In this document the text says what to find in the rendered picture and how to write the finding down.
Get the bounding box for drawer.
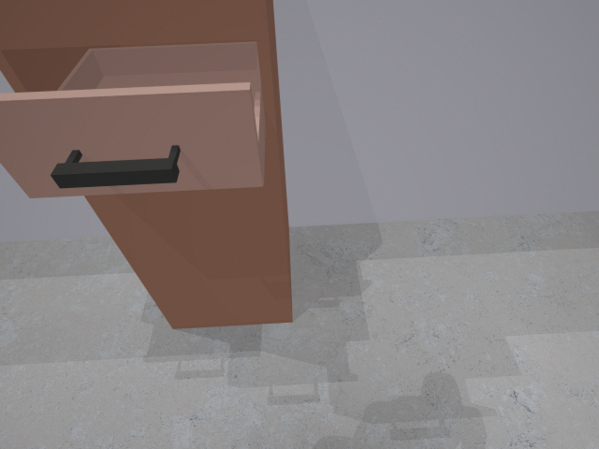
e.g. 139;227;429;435
0;41;265;198

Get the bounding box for handle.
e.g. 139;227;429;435
51;145;181;188

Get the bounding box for cabinet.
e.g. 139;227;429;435
0;0;293;329

